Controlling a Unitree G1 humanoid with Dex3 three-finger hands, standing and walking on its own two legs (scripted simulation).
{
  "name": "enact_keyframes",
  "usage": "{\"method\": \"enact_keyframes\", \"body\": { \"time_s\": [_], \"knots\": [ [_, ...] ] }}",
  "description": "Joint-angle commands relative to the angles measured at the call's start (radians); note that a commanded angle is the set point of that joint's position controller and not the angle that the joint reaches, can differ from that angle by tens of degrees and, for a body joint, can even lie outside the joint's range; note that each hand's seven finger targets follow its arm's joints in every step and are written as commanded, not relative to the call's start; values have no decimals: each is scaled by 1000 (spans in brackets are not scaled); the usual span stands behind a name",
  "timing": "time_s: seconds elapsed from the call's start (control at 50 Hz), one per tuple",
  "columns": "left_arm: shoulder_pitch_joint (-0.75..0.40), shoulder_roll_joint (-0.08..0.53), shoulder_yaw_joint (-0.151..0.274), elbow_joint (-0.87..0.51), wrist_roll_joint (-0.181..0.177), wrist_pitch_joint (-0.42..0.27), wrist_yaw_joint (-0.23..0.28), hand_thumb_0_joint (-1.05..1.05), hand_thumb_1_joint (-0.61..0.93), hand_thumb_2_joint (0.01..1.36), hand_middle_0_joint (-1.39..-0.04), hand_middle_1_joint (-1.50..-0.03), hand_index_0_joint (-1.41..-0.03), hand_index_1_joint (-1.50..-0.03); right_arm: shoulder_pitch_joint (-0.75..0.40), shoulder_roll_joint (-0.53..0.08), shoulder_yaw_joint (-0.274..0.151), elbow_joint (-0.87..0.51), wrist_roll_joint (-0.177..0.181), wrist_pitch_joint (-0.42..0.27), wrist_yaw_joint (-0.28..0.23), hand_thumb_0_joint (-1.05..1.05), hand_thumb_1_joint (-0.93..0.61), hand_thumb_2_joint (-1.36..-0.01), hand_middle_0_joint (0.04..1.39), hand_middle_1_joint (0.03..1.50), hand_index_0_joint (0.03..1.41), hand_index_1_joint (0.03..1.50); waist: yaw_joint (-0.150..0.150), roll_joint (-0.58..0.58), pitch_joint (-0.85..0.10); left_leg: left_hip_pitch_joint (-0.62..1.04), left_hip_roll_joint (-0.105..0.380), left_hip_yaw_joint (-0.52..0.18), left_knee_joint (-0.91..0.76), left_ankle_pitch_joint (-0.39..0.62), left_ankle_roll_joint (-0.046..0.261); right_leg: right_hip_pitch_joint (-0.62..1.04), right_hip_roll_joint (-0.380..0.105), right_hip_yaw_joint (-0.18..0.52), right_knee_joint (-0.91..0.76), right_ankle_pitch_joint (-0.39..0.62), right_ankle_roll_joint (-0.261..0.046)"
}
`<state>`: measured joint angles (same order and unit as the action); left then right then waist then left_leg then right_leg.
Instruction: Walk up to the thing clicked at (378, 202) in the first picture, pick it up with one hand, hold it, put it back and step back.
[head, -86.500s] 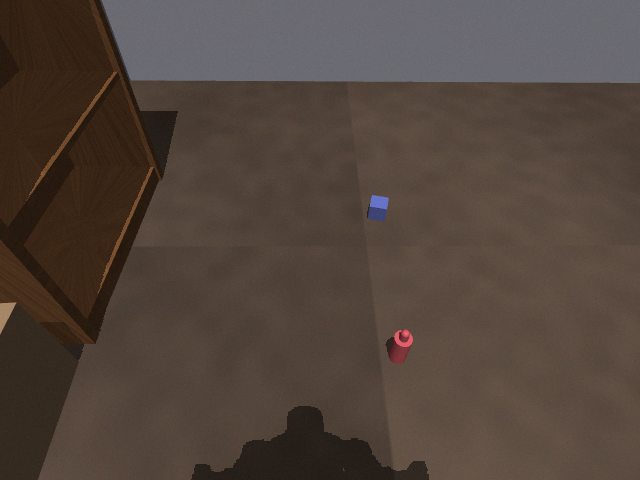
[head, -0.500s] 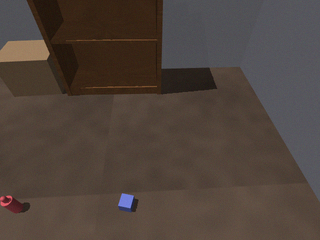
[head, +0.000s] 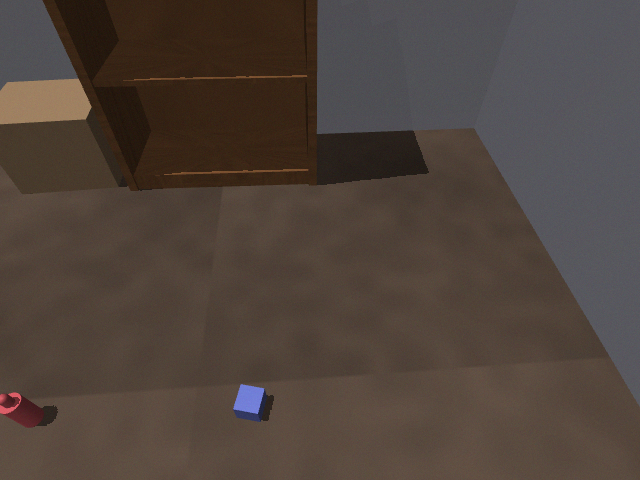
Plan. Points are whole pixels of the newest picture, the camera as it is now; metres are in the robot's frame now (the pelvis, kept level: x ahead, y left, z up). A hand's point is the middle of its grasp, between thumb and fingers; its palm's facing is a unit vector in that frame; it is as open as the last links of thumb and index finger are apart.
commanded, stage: stand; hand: left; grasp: from above
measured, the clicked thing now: (250, 403) +0.47 +0.21 -0.74
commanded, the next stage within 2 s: step back in 1.20 s
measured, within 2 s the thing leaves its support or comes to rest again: neither
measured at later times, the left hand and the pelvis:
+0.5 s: hand out of the picture +0.08 +0.24 -0.16, palm faces +0.02 -0.94 -0.33, open 7.4 cm; pelvis +0.01 +0.00 +0.00, yaw +0 degrees
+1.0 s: hand out of the picture +0.08 +0.24 -0.16, palm faces +0.01 -0.94 -0.34, open 7.4 cm; pelvis +0.01 -0.01 +0.00, yaw +0 degrees
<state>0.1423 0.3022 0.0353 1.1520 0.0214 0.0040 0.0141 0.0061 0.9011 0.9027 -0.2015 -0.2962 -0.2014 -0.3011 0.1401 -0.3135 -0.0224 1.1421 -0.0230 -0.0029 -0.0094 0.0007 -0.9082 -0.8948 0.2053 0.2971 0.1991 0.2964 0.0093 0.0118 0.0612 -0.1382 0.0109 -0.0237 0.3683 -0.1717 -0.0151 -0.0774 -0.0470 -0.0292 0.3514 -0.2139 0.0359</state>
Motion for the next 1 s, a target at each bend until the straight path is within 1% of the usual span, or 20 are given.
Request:
{"method": "enact_keyframes", "body": {
  "time_s": [0.0,0.04,0.06,0.12,0.14,0.2,0.24,0.28,0.32,0.46,0.5,0.58,0.64,0.72,0.74,0.76,0.8,0.86,0.94,0.98],
  "knots": [
    [-29,200,30,-58,0,-25,15,0,900,900,-200,-300,-200,-301,-43,-182,-28,-62,5,-23,-13,0,-900,-900,200,300,200,300,-1,-18,-36,4,98,-83,-66,110,34,-17,-80,68,-73,89,-42],
    [-36,206,33,-58,-2,-25,14,0,900,900,-200,-300,-200,-301,-36,-193,-29,-58,4,-23,-15,0,-900,-900,200,300,200,300,-4,-5,-48,9,97,-79,-68,83,36,-13,-79,72,-72,80,-41],
    [-37,204,33,-60,-1,-26,15,0,900,900,-200,-300,-200,-301,-40,-193,-28,-60,3,-24,-15,0,-900,-900,200,300,200,300,-1,-3,-55,10,102,-81,-63,128,37,-5,-81,67,-68,104,-41],
    [-34,206,31,-56,-3,-25,14,0,900,900,-200,-300,-200,-301,-45,-196,-27,-59,5,-25,-16,0,-900,-900,200,300,200,300,-2,-14,-53,19,101,-78,-61,163,35,-9,-79,64,-71,124,-40],
    [-44,212,34,-59,-5,-24,13,0,900,900,-200,-300,-200,-301,-33,-199,-26,-56,5,-24,-16,0,-900,-900,200,300,200,300,-8,-7,-58,13,99,-73,-65,124,34,-4,-79,68,-72,102,-39],
    [-40,209,32,-57,-3,-24,11,0,900,900,-200,-300,-200,-301,-44,-206,-27,-55,7,-24,-16,0,-900,-900,200,300,200,300,-4,-1,-43,10,101,-79,-74,101,32,-17,-78,68,-76,83,-40],
    [-40,206,31,-57,-1,-24,11,0,900,900,-200,-300,-200,-301,-53,-206,-27,-57,6,-25,-16,0,-900,-900,200,300,200,300,-1,-7,-54,24,107,-79,-64,155,33,-13,-80,65,-70,111,-41],
    [-43,207,30,-58,-3,-24,11,0,900,900,-200,-300,-200,-301,-46,-204,-24,-54,6,-26,-16,0,-900,-900,200,300,200,300,-3,-5,-57,20,107,-76,-65,168,32,-6,-80,63,-68,124,-41],
    [-46,210,29,-57,-4,-25,10,0,900,900,-200,-300,-200,-301,-46,-203,-23,-54,7,-25,-13,0,-900,-900,200,300,200,300,-8,-18,-42,2,102,-79,-77,118,30,-11,-77,63,-79,85,-39],
    [-57,219,30,-62,-6,-29,9,0,900,900,-200,-300,-200,-301,-58,-211,-24,-55,8,-27,-12,0,-900,-900,200,300,200,300,-8,-9,-77,29,109,-71,-60,206,32,12,-87,67,-71,160,-41],
    [-56,221,30,-62,-7,-29,8,0,900,900,-200,-300,-200,-301,-57,-219,-26,-53,8,-25,-13,0,-900,-900,200,300,200,300,-7,-6,-82,24,107,-71,-63,184,33,19,-87,67,-76,146,-42],
    [-55,221,29,-64,-7,-28,8,0,900,900,-200,-300,-200,-301,-69,-212,-21,-53,8,-28,-12,0,-900,-900,200,300,200,300,-4,-3,-78,36,111,-73,-64,212,31,7,-85,59,-69,162,-42],
    [-60,223,29,-66,-8,-27,6,0,900,900,-200,-300,-200,-301,-57,-220,-22,-49,7,-27,-12,0,-900,-900,200,300,200,300,-8,3,-69,16,110,-74,-77,163,31,10,-85,64,-73,126,-43],
    [-61,228,29,-64,-8,-26,4,0,900,900,-200,-300,-200,-300,-60,-214,-20,-50,8,-29,-11,0,-900,-900,200,300,200,300,-9,-11,-63,21,109,-77,-82,166,26,-5,-83,61,-74,111,-45],
    [-61,225,29,-69,-6,-27,4,0,900,900,-200,-300,-200,-300,-62,-225,-23,-52,8,-30,-11,0,-900,-900,200,300,200,300,-5,0,-76,26,113,-74,-75,183,31,7,-86,63,-69,135,-46],
    [-57,225,29,-68,-8,-25,3,0,900,900,-200,-300,-200,-300,-63,-225,-22,-51,10,-30,-11,0,-900,-900,200,300,200,300,-5,5,-68,17,108,-75,-84,151,29,-1,-83,64,-73,114,-43],
    [-61,226,27,-67,-7,-28,4,0,900,900,-200,-300,-200,-300,-70,-218,-22,-53,10,-29,-9,0,-900,-900,200,300,200,300,-6,-20,-68,23,113,-79,-76,197,29,3,-85,59,-70,137,-44],
    [-61,229,28,-69,-7,-28,5,0,900,900,-200,-300,-200,-300,-64,-222,-22,-53,8,-26,-9,0,-900,-900,200,300,200,300,-8,-13,-69,21,109,-74,-75,162,31,-1,-85,63,-77,116,-43],
    [-54,233,27,-72,-8,-30,2,0,900,900,-200,-300,-200,-300,-67,-224,-21,-55,10,-29,-8,0,-900,-900,200,300,200,300,-6,-6,-84,45,114,-73,-67,195,31,-3,-88,64,-73,149,-47],
    [-62,232,26,-76,-9,-30,2,0,900,900,-200,-300,-200,-300,-60,-224,-20,-53,10,-30,-7,0,-900,-900,200,300,200,300,-10,-4,-78,27,111,-70,-76,184,28,5,-89,69,-72,148,-46]
  ]
}}
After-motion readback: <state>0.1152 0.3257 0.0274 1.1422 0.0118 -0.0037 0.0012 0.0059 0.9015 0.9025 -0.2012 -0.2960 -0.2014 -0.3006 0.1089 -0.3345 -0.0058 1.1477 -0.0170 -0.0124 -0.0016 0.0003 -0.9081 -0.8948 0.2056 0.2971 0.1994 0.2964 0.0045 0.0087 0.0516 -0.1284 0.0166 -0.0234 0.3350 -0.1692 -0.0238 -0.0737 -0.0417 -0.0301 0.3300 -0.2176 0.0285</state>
